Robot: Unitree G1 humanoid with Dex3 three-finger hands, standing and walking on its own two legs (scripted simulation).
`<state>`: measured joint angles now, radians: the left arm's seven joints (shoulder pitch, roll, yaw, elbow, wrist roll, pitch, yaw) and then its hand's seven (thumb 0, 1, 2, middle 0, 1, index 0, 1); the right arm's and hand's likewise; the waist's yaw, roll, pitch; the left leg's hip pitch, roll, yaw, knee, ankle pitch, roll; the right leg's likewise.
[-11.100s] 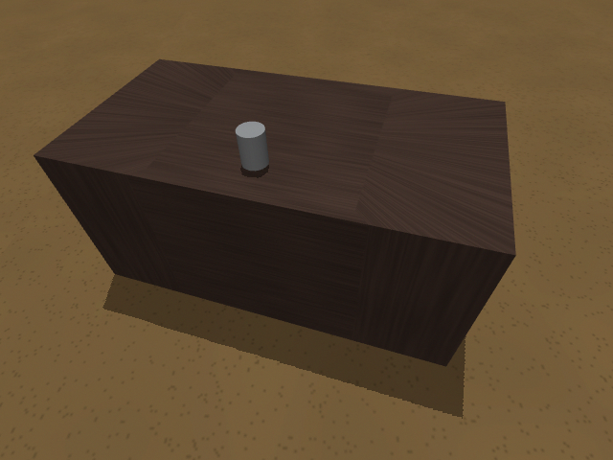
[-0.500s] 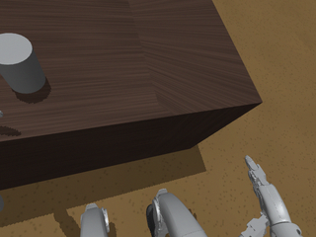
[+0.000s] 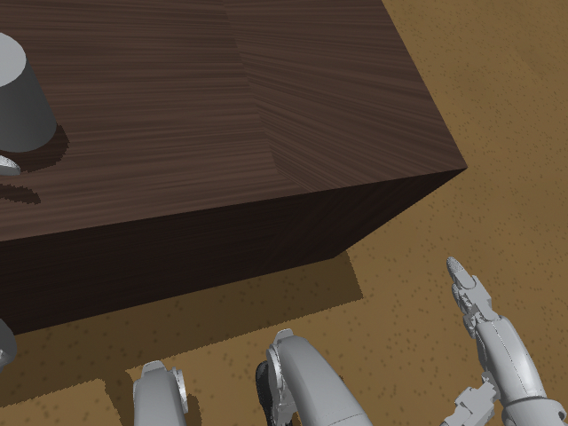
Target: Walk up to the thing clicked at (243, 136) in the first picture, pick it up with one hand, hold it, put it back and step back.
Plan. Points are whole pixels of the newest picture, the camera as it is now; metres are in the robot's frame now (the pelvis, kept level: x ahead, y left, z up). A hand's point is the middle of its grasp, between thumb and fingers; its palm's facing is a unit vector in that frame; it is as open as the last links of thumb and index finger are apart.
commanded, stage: close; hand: left
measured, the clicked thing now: (1, 96) +0.56 +0.24 +0.03
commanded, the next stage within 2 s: settle in 0.82 s
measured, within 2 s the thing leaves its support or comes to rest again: leaves its support in 1.26 s
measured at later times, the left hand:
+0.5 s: hand out of the picture +0.56 +0.25 +0.03, palm faces +0.29 -0.96 -0.01, open 14.9 cm
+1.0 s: hand (7, 99) +0.55 +0.23 +0.03, palm faces +0.27 -0.96 -0.03, open 11.1 cm
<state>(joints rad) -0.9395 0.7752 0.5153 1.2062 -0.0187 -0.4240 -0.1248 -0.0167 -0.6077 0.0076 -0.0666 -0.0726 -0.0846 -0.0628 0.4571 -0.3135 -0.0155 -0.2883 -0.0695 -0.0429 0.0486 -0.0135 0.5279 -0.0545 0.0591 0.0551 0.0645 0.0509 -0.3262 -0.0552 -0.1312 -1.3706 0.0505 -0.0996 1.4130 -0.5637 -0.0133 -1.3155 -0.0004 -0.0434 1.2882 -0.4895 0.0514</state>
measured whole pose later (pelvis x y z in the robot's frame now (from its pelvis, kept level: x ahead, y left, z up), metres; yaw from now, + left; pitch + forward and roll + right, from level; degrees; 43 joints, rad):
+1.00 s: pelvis +0.01 -0.01 +0.02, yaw +0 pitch +27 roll -5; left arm -0.88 0.65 0.52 1.25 0.02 -0.49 -0.01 -0.01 -0.49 0.81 -0.73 -0.84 -0.77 -0.86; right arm 0.41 -0.28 -0.01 -0.24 -0.09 0.04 0.07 -0.01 0.51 -0.06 0.06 0.05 0.06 0.05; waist -0.33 -0.02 -0.12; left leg -1.26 0.06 -0.07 1.33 -0.56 -0.02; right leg -1.22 0.01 -0.02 1.23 -0.49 0.05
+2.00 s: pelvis +0.02 -0.01 +0.05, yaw +1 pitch +23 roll -4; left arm -0.88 0.59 0.48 1.17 0.02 -0.37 0.00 -0.01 -0.49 1.11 -0.65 -0.98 -0.69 -1.00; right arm 0.36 -0.26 -0.01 -0.08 -0.08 0.06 0.03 -0.01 0.53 -0.06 0.06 0.05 0.06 0.05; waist -0.27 -0.02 -0.11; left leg -1.08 0.06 -0.06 1.19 -0.52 -0.02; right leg -1.05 0.00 -0.01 1.10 -0.46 0.04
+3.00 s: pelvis +0.04 -0.01 +0.10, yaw +2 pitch +10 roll -1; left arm -0.37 0.24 0.24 0.46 -0.13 -0.06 0.07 -0.01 -0.50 1.12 -0.64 -1.00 -0.69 -1.02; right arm 0.40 -0.24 -0.10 0.16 0.00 0.04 -0.06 -0.01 0.55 -0.05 0.05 0.05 0.06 0.05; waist -0.05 0.01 -0.10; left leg -0.62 0.04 -0.01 0.90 -0.45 -0.02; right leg -0.63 -0.03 0.02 0.86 -0.40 0.05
